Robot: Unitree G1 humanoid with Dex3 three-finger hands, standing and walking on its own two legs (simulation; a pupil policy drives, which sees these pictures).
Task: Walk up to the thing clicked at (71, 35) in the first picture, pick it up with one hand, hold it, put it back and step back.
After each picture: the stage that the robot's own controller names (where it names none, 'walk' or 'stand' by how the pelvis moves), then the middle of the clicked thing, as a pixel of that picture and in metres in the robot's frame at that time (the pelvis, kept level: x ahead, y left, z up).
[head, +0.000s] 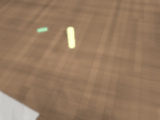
stand; (71, 38) +1.43 +0.15 -0.65
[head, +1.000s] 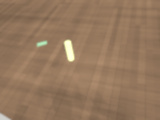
walk; (69, 51) +1.29 +0.27 -0.64
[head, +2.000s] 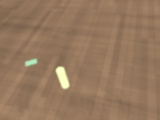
walk; (62, 78) +0.84 +0.30 -0.65
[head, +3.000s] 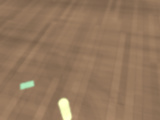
walk; (65, 110) +0.56 +0.20 -0.65
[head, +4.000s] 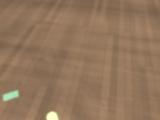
stand; out of the picture +0.46 +0.23 -0.65
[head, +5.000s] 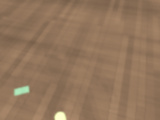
stand; out of the picture +0.44 +0.18 -0.64
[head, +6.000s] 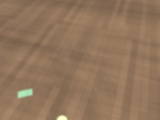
stand; out of the picture +0.43 +0.18 -0.66
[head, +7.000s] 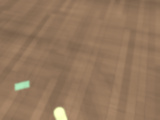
stand; (61, 118) +0.44 +0.19 -0.65
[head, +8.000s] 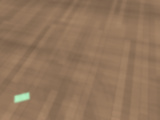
stand; out of the picture +0.38 +0.18 -0.66
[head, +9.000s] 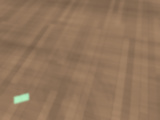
stand; out of the picture +0.38 +0.18 -0.66
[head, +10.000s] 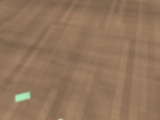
stand; out of the picture +0.40 +0.19 -0.66
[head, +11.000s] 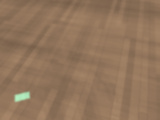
stand; out of the picture +0.39 +0.19 -0.66
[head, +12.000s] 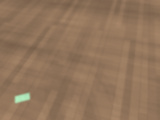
go down; out of the picture +0.39 +0.19 -0.66
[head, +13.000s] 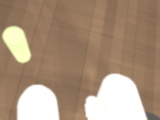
go down; (19, 47) +0.50 +0.20 -0.27
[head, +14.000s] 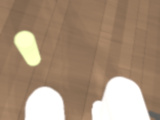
approach; (29, 51) +0.50 +0.19 -0.27
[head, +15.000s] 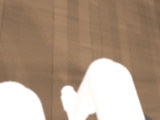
close in; out of the picture +0.50 +0.23 -0.17
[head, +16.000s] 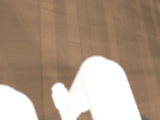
close; out of the picture +0.50 +0.25 -0.17
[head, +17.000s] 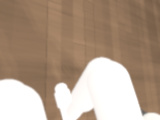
lift; out of the picture +0.44 +0.23 -0.18
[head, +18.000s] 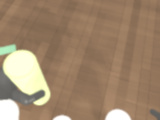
lift; (32, 83) +0.33 +0.17 +0.02
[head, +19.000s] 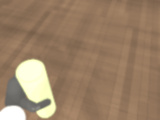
hold; (39, 93) +0.31 +0.16 +0.04
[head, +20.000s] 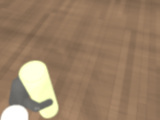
hold; (42, 93) +0.31 +0.16 +0.02
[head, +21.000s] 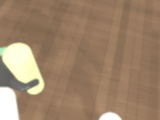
crouch; (28, 73) +0.39 +0.18 -0.03
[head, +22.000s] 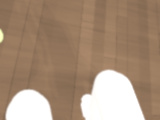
lower; out of the picture +0.54 +0.22 -0.04
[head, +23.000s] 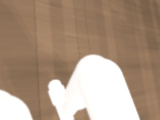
lower; out of the picture +0.50 +0.25 -0.17
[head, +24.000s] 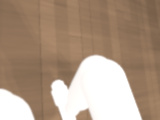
lower; out of the picture +0.49 +0.25 -0.18
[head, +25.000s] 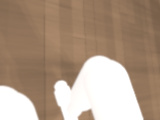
lower; out of the picture +0.48 +0.24 -0.18
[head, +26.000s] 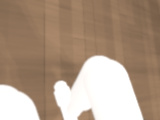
lower; out of the picture +0.48 +0.24 -0.18
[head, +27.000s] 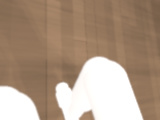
open; out of the picture +0.48 +0.22 -0.18
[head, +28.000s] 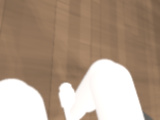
stand; out of the picture +0.47 +0.21 -0.19
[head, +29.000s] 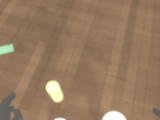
stand; (55, 92) +0.43 +0.16 -0.48
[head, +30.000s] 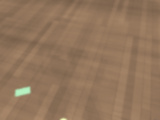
stand; out of the picture +0.40 +0.15 -0.60
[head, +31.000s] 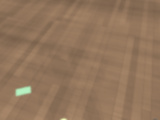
stand; out of the picture +0.40 +0.15 -0.60
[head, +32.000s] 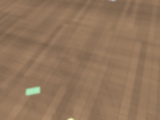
stand; out of the picture +0.41 +0.13 -0.65
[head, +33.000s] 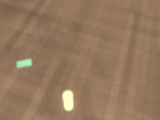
walk; (68, 101) +0.47 +0.07 -0.64
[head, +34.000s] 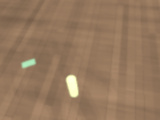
walk; (72, 86) +0.63 +0.14 -0.63
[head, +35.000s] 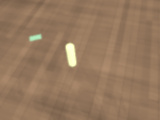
walk; (71, 55) +0.95 +0.14 -0.62
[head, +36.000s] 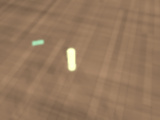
stand; (71, 60) +1.03 +0.12 -0.65
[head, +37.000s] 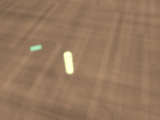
stand; (68, 63) +1.04 +0.16 -0.66
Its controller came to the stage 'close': yes
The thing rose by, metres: 0.68
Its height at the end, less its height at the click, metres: +0.00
